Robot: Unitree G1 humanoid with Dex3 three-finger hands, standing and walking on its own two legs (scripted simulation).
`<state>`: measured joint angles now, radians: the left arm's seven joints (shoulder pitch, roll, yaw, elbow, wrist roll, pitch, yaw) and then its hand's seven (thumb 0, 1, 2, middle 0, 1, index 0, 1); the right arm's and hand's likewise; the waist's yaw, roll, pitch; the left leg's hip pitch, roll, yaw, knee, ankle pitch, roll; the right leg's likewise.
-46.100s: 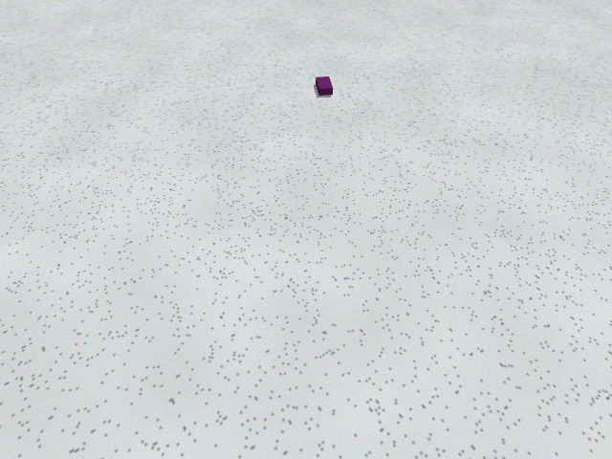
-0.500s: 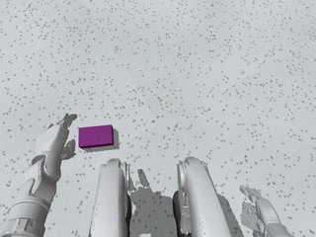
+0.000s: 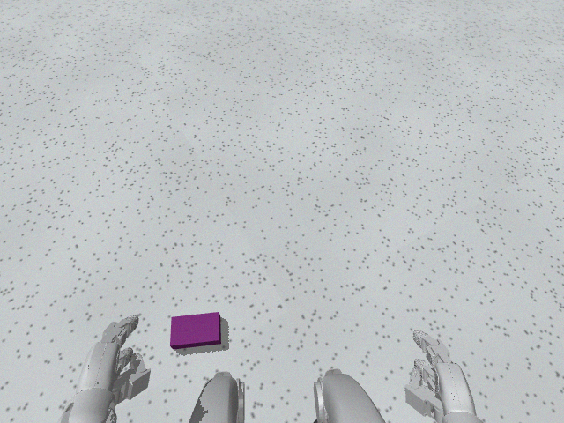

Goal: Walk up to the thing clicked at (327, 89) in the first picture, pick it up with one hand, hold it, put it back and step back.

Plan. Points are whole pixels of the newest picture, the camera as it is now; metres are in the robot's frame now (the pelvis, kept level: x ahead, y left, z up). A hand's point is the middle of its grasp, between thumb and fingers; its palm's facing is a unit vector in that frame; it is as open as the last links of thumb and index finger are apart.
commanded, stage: home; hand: left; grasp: from above
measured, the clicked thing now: (196, 330) +0.43 +0.23 -0.63
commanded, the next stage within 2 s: none
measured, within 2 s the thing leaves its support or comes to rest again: neither
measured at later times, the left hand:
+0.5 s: hand (119, 385) +0.19 +0.19 +0.02, palm faces +0.08 -0.98 -0.20, open 7.4 cm
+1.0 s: hand (124, 383) +0.19 +0.18 +0.02, palm faces +0.07 -0.98 -0.21, open 7.4 cm
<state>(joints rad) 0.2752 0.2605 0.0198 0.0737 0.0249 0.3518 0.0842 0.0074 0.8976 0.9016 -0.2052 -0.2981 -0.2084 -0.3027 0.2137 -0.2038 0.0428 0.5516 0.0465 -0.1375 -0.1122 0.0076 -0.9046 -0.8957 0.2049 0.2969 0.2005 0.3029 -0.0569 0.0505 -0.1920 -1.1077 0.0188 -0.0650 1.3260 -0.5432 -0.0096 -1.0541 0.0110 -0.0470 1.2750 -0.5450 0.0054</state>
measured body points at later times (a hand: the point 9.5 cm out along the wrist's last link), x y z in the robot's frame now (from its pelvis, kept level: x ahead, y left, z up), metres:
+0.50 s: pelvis +0.04 +0.00 +0.07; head +0.05 +0.01 +0.52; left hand +0.19 +0.24 +0.04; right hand +0.21 -0.23 +0.01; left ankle +0.05 +0.12 -0.62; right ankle +0.04 -0.13 -0.62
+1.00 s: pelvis +0.03 +0.00 +0.07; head +0.05 +0.00 +0.52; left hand +0.19 +0.23 +0.04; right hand +0.19 -0.24 +0.00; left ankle +0.05 +0.12 -0.62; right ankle +0.04 -0.13 -0.62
